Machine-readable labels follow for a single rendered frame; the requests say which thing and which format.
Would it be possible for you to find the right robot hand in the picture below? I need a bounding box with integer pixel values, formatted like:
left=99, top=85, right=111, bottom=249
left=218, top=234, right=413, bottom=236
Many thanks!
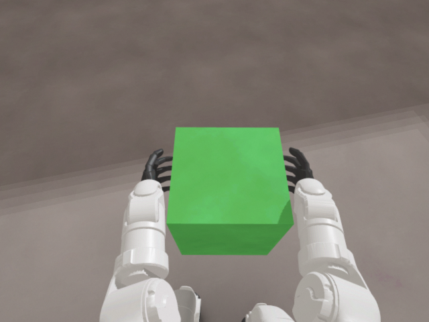
left=283, top=148, right=314, bottom=193

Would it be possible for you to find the left robot hand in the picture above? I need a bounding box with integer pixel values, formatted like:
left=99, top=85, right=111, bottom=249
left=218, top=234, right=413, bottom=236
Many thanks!
left=141, top=149, right=173, bottom=192

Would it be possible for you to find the right robot upper arm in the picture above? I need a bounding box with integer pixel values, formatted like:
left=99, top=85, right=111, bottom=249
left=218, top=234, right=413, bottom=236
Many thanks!
left=292, top=271, right=381, bottom=322

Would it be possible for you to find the robot left forearm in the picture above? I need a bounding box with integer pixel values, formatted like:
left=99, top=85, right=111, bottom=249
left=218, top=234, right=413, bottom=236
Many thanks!
left=99, top=179, right=169, bottom=322

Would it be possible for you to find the robot right forearm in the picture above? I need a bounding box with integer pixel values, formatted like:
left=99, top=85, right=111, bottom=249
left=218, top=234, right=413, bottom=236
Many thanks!
left=294, top=178, right=370, bottom=292

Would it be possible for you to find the left robot upper arm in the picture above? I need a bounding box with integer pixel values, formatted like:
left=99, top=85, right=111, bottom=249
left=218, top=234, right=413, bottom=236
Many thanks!
left=100, top=278, right=181, bottom=322

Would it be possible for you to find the robot left thigh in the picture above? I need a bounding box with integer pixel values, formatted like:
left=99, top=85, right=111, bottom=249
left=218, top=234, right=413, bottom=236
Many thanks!
left=174, top=290, right=201, bottom=322

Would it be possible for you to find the right robot shin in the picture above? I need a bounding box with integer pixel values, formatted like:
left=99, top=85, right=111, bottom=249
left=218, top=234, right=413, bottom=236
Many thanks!
left=253, top=303, right=266, bottom=310

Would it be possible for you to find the carton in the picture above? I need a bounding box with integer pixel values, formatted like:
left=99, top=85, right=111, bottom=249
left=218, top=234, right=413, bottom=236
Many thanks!
left=166, top=127, right=294, bottom=255

